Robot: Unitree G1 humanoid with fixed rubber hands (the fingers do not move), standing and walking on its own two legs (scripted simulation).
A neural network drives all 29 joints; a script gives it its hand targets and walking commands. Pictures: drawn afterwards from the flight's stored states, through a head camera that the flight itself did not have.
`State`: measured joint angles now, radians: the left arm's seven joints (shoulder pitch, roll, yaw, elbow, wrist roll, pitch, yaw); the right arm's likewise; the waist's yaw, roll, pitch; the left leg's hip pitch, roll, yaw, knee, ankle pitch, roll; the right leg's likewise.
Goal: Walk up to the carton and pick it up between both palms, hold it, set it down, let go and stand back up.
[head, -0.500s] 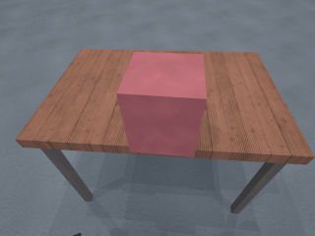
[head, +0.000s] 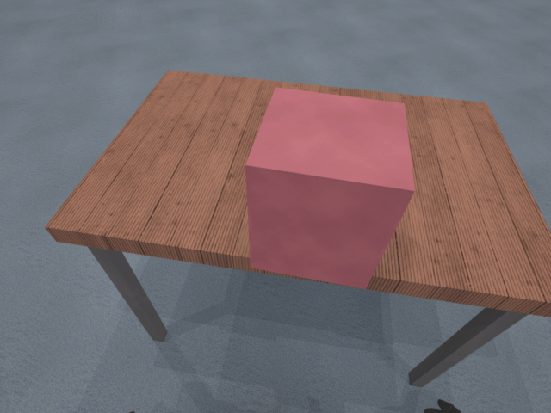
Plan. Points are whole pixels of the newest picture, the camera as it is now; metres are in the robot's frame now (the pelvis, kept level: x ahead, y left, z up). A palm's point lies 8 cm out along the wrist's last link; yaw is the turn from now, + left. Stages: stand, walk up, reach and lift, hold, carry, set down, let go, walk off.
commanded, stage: walk up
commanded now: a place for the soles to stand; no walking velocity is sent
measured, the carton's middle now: (322, 191) +0.46 -0.04 +0.07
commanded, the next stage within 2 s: none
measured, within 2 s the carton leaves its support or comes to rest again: neither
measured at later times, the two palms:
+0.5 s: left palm out of the picture +0.05 +0.27 -0.12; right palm out of the picture +0.10 -0.26 -0.11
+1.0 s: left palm out of the picture +0.11 +0.22 -0.11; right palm out of the picture +0.16 -0.31 -0.13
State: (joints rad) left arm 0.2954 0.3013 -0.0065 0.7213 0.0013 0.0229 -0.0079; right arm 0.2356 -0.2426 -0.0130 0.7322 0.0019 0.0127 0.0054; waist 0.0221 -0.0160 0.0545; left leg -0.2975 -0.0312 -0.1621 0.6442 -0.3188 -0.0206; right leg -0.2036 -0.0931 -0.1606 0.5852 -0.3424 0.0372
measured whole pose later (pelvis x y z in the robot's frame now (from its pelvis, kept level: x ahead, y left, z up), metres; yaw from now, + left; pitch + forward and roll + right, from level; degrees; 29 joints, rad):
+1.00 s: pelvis +0.05 -0.05 -0.01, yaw +5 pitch -4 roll -1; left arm 0.29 0.27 0.00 0.67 0.01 -0.01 0.01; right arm 0.25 -0.29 -0.03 0.72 -0.02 0.06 -0.03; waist -0.01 0.04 0.13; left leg -0.31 0.00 -0.16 0.90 -0.58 -0.05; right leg -0.31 0.00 -0.08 0.73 -0.36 -0.03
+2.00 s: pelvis +0.03 -0.02 -0.01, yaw -10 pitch -3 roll +2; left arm 0.32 0.28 0.02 0.66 0.01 0.00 0.01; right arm 0.22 -0.30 0.00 0.79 -0.01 0.05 0.01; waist -0.01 0.00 0.10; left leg -0.24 0.04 0.23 0.65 -0.37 0.04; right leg -0.39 0.06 0.20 0.69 -0.25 0.03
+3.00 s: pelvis +0.04 +0.00 +0.00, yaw -17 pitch -4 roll +1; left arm 0.21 0.23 -0.01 0.77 0.01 0.01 0.01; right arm 0.34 -0.27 0.02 0.76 0.00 0.03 0.00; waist -0.02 0.00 0.07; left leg -0.13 0.03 0.26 0.55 -0.36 0.06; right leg -0.28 0.04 0.12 0.60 -0.25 0.01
